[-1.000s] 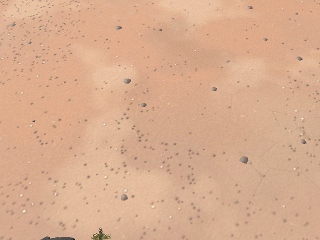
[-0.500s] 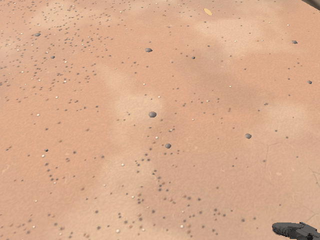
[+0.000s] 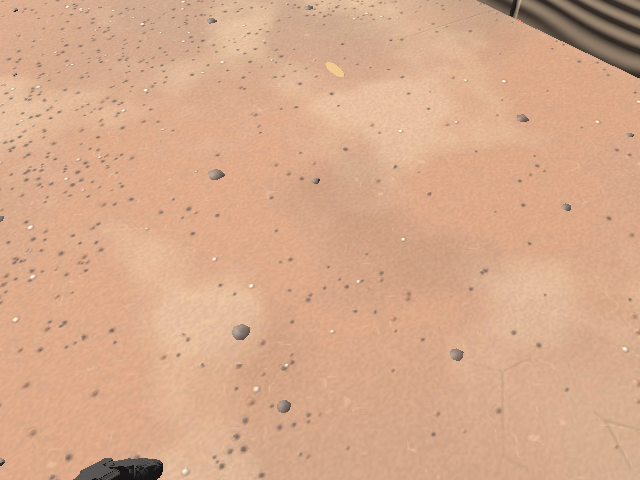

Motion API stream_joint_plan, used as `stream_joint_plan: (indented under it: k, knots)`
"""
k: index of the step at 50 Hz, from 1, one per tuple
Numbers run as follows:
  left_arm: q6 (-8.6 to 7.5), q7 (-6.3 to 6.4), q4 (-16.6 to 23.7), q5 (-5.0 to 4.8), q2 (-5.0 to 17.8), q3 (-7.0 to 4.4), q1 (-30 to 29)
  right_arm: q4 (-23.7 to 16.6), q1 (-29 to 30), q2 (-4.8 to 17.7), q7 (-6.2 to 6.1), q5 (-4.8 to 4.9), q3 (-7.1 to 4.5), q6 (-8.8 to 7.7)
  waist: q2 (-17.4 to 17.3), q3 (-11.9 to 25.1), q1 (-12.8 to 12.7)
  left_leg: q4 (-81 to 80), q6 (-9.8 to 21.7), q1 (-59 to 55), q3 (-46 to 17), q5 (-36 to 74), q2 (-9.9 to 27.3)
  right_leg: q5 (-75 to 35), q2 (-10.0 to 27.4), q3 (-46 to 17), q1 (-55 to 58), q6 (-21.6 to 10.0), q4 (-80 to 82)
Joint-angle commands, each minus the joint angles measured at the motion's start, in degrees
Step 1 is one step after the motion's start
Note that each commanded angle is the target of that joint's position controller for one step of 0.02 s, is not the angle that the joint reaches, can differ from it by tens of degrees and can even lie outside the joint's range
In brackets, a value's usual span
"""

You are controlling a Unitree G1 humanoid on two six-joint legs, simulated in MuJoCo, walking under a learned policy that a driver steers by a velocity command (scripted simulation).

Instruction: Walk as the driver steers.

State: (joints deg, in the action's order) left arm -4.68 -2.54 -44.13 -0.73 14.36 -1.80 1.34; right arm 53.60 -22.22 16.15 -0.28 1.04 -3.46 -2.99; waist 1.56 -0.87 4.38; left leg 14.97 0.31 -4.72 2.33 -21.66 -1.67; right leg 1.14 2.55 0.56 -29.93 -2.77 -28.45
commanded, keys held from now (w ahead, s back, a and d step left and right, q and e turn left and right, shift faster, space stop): w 0.94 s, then w+q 0.06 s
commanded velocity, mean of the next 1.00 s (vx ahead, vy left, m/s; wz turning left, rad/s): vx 0.50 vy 0.00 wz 0.01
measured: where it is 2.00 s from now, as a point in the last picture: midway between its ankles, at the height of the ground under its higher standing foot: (254, 220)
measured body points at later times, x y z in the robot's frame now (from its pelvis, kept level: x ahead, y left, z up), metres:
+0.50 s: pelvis +0.27 -0.01 +0.01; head +0.30 +0.00 +0.46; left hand +0.25 +0.27 -0.13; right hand +0.49 -0.24 -0.09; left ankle +0.45 +0.13 -0.70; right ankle +0.15 -0.12 -0.73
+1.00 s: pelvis +0.55 +0.02 +0.01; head +0.58 +0.02 +0.46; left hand +0.75 +0.26 -0.09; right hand +0.54 -0.25 -0.12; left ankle +0.45 +0.12 -0.73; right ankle +0.75 -0.13 -0.69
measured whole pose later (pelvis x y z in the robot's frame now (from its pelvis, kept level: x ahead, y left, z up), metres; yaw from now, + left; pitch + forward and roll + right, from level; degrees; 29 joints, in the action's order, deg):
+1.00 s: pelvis +0.55 +0.02 +0.01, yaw +0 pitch +2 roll +2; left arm -4.0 -1.2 -48.6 -0.8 14.6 -2.9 2.1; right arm 56.1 -20.3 14.6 -0.1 0.8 -3.2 -4.3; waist 2.2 -0.9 4.5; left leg 11.6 2.0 -2.2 2.7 -15.3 -3.1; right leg -3.7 5.4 -1.2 -35.2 -0.3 -31.8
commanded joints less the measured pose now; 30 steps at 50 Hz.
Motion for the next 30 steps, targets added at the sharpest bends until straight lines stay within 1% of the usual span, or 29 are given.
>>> stream_joint_plan:
  k: [1, 2, 3, 4, 5, 6, 7, 8, 9, 10, 11, 13, 14, 17, 19, 21, 22, 24, 25, 26, 27, 28, 29, 30]
  knots:
    - [-0.79, 0.67, -1.58, 0.38, 11.89, -4.50, 16.00, -3.02, 1.98, 8.22, -0.62, -0.44, -1.36, 0.31, -4.15, 10.47, -11.05, 22.31, 5.92, 7.82, -2.51, 43.63, 11.23, 0.65, 0.57, -0.64, 25.37, -4.68, -0.53]
    - [-0.45, 1.06, -2.77, 1.28, 17.53, -5.89, 23.15, -4.24, -4.19, 2.42, -0.10, -1.00, 0.50, -0.65, 7.25, 19.68, -10.13, 45.02, 1.61, 31.16, 0.59, 22.95, 3.23, 6.84, 15.24, -23.93, 49.60, -13.15, -0.16]
    - [-0.14, 0.95, -3.49, 0.22, 14.48, -5.05, 24.75, -3.20, -3.99, 1.92, 0.18, -0.79, 0.88, -1.92, 13.23, 23.70, -10.84, 55.96, 0.85, 41.71, -6.10, -10.84, -1.77, 14.52, 19.98, -41.61, 54.23, -16.29, 9.23]
    - [-0.18, 1.01, -3.00, -0.07, 11.47, -3.86, 21.10, -4.58, 0.91, 7.51, 0.65, 0.86, -0.65, -2.96, 9.04, 15.90, -10.95, 60.62, 2.04, 47.48, -9.27, -9.59, 1.99, 19.87, 18.31, -36.34, 48.23, -13.54, 11.08]
    - [-0.15, 1.16, -1.93, 0.19, 9.96, -3.37, 16.53, -5.90, 5.34, 8.02, 0.71, 1.59, -0.70, -3.44, 5.74, 9.36, -9.59, 59.18, 2.83, 48.25, -7.33, -4.51, 5.13, 18.26, 16.37, -28.84, 39.74, -11.69, 12.43]
    - [-0.27, 1.02, -1.59, 0.69, 8.44, -2.91, 12.88, -6.23, 7.59, 7.49, 0.46, 0.87, -0.79, -3.40, 2.29, 4.48, -7.93, 55.34, 2.72, 46.48, -6.19, 0.08, 7.40, 14.02, 14.16, -23.26, 31.24, -10.87, 14.72]
    - [-0.66, 0.94, -1.29, 1.22, 6.74, -2.40, 10.65, -5.93, 7.13, 7.06, 0.20, 0.21, -1.16, -2.82, 3.11, 2.80, -5.82, 51.85, 2.62, 42.83, -6.66, 3.25, 9.29, 9.91, 12.21, -19.35, 25.82, -9.92, 16.44]
    - [-0.85, 0.81, -1.39, 1.41, 6.25, -2.29, 9.66, -5.34, 5.71, 5.82, 0.15, -0.02, -1.07, -2.10, 3.90, 2.33, -4.51, 50.34, 2.24, 39.64, -6.70, 4.98, 9.89, 7.62, 11.04, -17.01, 22.42, -9.79, 18.12]
    - [-1.15, 0.75, -1.71, 1.21, 6.38, -2.35, 9.68, -4.86, 4.74, 4.56, 0.05, -0.16, -0.91, -1.45, 3.77, 2.14, -3.80, 49.03, 1.76, 38.28, -6.36, 5.92, 10.09, 5.37, 10.46, -15.04, 20.60, -10.19, 19.43]
    - [-1.43, 0.82, -2.21, 1.04, 7.03, -2.50, 10.10, -4.91, 4.93, 3.93, -0.07, -0.29, -0.83, -0.97, 3.36, 1.51, -3.42, 47.42, 1.18, 38.57, -6.04, 7.35, 10.31, 3.09, 10.26, -13.19, 19.51, -10.62, 20.47]
    - [-1.59, 1.03, -2.74, 1.01, 7.87, -2.73, 10.76, -5.44, 6.38, 3.85, -0.20, -0.49, -0.84, -0.71, 2.78, 0.68, -3.41, 45.05, 0.55, 40.10, -5.91, 9.58, 10.50, 1.13, 10.19, -11.82, 19.32, -10.96, 21.30]
    - [-1.47, 1.63, -3.86, 0.95, 8.84, -2.99, 12.71, -6.72, 10.44, 3.87, -0.25, -0.91, -0.89, -0.71, 1.61, -0.54, -4.31, 38.65, -0.57, 43.34, -5.80, 15.55, 10.67, -1.82, 9.94, -9.60, 20.69, -10.91, 22.17]
    - [-1.29, 1.90, -4.30, 0.84, 8.99, -3.00, 13.44, -7.14, 12.10, 3.53, -0.10, -0.98, -0.80, -0.86, 1.50, -0.79, -4.74, 35.02, -0.81, 43.66, -5.54, 18.92, 10.46, -2.68, 9.28, -8.07, 21.28, -10.31, 22.25]
    - [-0.92, 2.47, -5.65, 0.38, 9.55, -3.01, 15.91, -8.49, 18.03, 2.10, 0.52, -0.74, -0.21, -1.43, 1.62, -1.95, -6.74, 24.28, -0.87, 41.19, -3.59, 26.99, 8.60, -2.58, 7.45, -4.24, 21.64, -8.67, 22.63]
    - [-0.65, 2.63, -7.00, 0.04, 10.06, -3.14, 18.39, -9.46, 21.74, 1.82, 0.99, -0.41, 0.11, -1.64, 1.41, -2.83, -8.16, 19.99, -0.80, 40.40, -2.79, 28.71, 7.55, -1.31, 8.04, -3.83, 23.66, -8.55, 22.45]
    - [-0.05, 2.70, -8.34, -0.15, 10.16, -3.24, 20.43, -10.57, 24.62, 2.05, 1.61, -0.13, 0.26, -1.87, 1.33, -3.74, -8.96, 17.15, -0.22, 41.65, -2.97, 27.49, 7.01, -1.84, 9.73, -4.12, 27.81, -8.55, 21.00]
    - [0.30, 2.78, -8.87, -0.24, 10.26, -3.35, 21.02, -11.15, 25.69, 2.29, 1.95, -0.05, 0.27, -2.02, 1.40, -4.03, -9.02, 15.97, 0.33, 42.30, -3.25, 26.07, 6.85, -2.67, 10.74, -4.41, 30.08, -8.35, 19.94]
    - [0.93, 3.05, -9.45, -0.43, 10.83, -3.69, 20.93, -11.78, 26.02, 3.29, 2.58, -0.02, 0.10, -2.36, 1.93, -3.74, -8.04, 14.21, 1.77, 41.72, -3.40, 21.98, 6.36, -6.34, 12.55, -5.03, 33.80, -7.56, 17.30]
    - [1.22, 3.17, -9.54, -0.45, 11.20, -3.86, 20.46, -11.52, 24.66, 4.05, 2.73, 0.00, -0.15, -2.48, 2.49, -2.85, -6.99, 13.71, 2.51, 39.32, -2.92, 19.76, 5.71, -10.05, 12.95, -5.09, 34.92, -7.00, 15.49]
    - [1.49, 3.26, -9.38, -0.47, 11.68, -4.01, 19.41, -10.75, 21.54, 5.23, 2.73, -0.05, -0.69, -2.58, 3.31, -0.88, -5.01, 13.23, 3.46, 34.24, -1.56, 17.83, 4.21, -18.20, 12.51, -4.52, 35.29, -6.31, 11.89]
    - [1.85, 3.32, -9.18, -0.43, 11.28, -3.84, 18.24, -8.58, 14.58, 6.97, 2.49, -0.24, -1.78, -2.60, 3.01, 3.26, -1.19, 11.98, 4.87, 24.48, 0.26, 18.17, 2.30, -26.35, 10.26, -2.54, 33.97, -5.06, 3.80]
    - [2.00, 3.43, -8.50, 0.11, 9.47, -3.04, 18.52, -5.67, 4.55, 10.13, 1.96, -0.63, -3.16, -2.53, 0.91, 10.51, 2.59, 13.94, 7.20, 8.53, -2.58, 19.47, 5.07, -22.60, 7.12, -0.30, 26.63, -3.29, -9.17]
    - [1.06, 2.86, -7.43, 0.69, 3.47, -1.13, 24.78, -4.26, -2.64, 15.82, 1.60, -1.50, -4.59, -2.17, -10.95, 19.56, 1.51, 13.06, 15.83, -15.46, -26.32, 12.35, 19.73, -1.62, -1.21, 2.79, 3.13, 1.07, -31.99]
    - [-0.27, 2.61, -8.29, 0.44, 3.29, -0.84, 24.13, -3.73, -3.79, 12.47, 1.73, -0.49, -3.59, -1.91, -16.23, 23.18, 2.19, 3.70, 18.65, -19.41, -43.26, 4.97, 24.13, 31.44, -5.87, -4.05, -7.05, 1.69, -42.56]
Keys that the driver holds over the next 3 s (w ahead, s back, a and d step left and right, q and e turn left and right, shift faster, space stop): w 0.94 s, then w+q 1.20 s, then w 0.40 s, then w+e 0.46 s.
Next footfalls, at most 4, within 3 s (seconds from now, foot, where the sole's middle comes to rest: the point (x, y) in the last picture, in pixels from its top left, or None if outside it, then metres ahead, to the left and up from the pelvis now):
0.02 right None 0.19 -0.12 -0.77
0.56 left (257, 476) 0.49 0.13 -0.77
1.08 right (360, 334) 0.80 -0.12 -0.77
1.62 left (230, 264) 1.03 0.19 -0.77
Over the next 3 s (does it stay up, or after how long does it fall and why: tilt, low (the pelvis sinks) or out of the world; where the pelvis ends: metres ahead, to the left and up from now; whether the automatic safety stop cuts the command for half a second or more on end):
stays up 1.49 0.48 0.01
